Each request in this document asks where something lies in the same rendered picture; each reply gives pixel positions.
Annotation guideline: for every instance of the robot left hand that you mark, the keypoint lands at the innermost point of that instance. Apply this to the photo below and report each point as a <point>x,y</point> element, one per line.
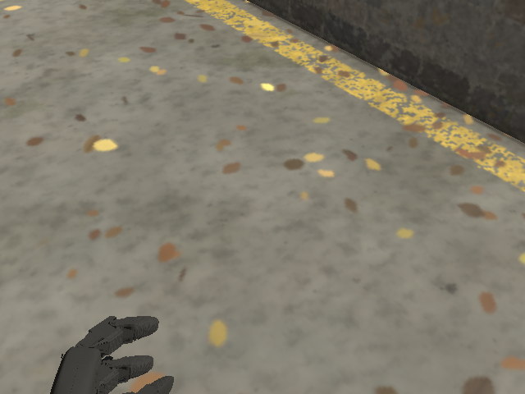
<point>83,371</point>

